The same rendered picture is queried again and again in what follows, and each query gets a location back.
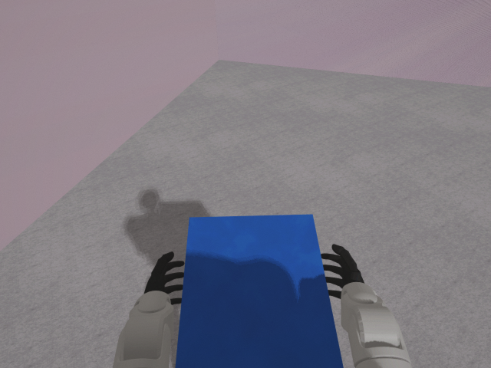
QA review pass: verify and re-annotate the left robot forearm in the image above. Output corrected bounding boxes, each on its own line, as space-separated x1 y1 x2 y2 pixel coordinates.
113 291 174 368

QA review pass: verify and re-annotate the left robot hand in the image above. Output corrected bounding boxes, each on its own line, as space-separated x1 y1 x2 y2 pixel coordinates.
144 252 184 305

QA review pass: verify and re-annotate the carton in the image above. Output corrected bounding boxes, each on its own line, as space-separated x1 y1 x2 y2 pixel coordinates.
175 214 344 368

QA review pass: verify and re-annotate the right robot hand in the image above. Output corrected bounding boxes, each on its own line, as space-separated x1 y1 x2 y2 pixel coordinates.
321 244 364 299

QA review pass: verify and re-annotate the right robot forearm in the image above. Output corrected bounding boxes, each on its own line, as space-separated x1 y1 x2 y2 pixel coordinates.
341 282 412 368

